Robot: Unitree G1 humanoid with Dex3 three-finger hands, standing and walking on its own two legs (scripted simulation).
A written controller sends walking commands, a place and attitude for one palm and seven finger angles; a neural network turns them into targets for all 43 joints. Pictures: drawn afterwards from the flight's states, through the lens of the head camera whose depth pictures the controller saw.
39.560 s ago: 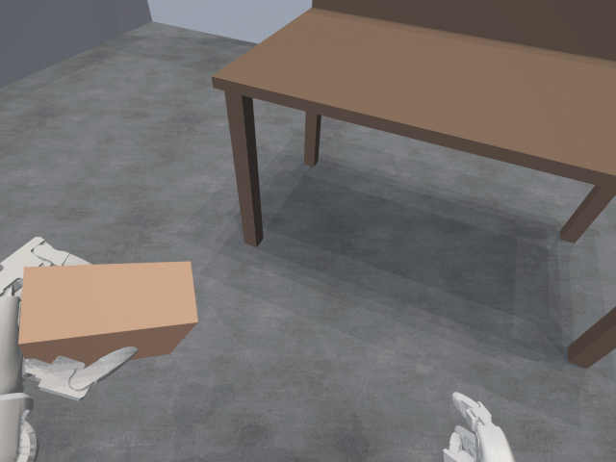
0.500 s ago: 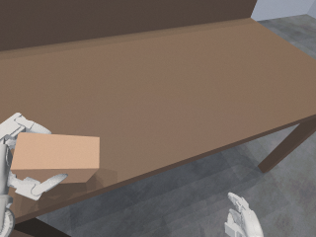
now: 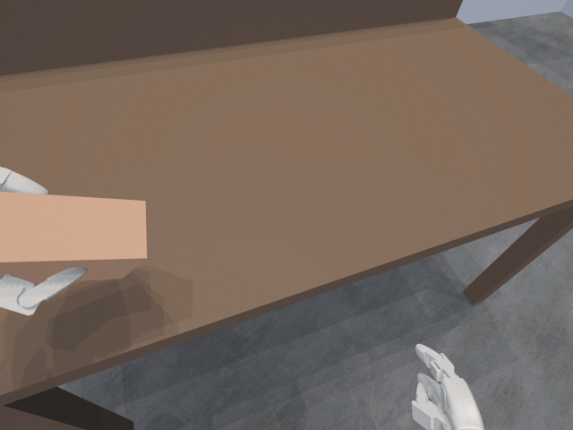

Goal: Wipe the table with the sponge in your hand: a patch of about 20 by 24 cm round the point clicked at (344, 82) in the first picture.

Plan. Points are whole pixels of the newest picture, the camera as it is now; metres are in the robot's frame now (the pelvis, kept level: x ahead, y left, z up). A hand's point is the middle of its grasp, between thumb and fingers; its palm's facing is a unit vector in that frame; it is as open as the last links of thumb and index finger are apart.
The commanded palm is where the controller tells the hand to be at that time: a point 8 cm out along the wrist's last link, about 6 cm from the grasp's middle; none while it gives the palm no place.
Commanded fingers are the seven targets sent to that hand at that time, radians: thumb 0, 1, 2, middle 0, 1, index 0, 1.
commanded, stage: come to a stop and stand still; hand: left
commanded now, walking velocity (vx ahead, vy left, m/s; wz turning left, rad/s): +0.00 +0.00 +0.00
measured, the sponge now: (90, 244) +0.27 +0.25 +0.14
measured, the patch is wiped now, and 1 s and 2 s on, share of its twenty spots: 0.00 0.00 0.00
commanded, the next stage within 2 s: look again from close up in 0.54 s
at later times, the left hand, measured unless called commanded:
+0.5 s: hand (59, 259) +0.24 +0.26 +0.16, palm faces +0.35 -0.87 -0.36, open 10.4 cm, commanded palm +0.18 +0.30 +0.17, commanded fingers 0.00 0.10 1.30 -1.20 -1.60 -1.20 -1.60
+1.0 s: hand (48, 282) +0.22 +0.27 +0.15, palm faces +0.37 -0.85 -0.38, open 10.4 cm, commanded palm +0.16 +0.30 +0.17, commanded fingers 0.00 0.10 1.30 -1.20 -1.60 -1.20 -1.60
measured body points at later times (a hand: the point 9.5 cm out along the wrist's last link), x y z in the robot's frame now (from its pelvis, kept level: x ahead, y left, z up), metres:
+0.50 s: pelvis +0.02 +0.02 +0.00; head +0.04 +0.04 +0.45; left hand +0.21 +0.30 +0.18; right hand +0.22 -0.19 -0.06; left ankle +0.02 +0.07 -0.74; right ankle +0.01 -0.10 -0.74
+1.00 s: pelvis +0.00 +0.02 +0.00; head +0.02 +0.04 +0.45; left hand +0.19 +0.31 +0.17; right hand +0.18 -0.20 -0.07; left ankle +0.02 +0.07 -0.74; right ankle +0.01 -0.10 -0.74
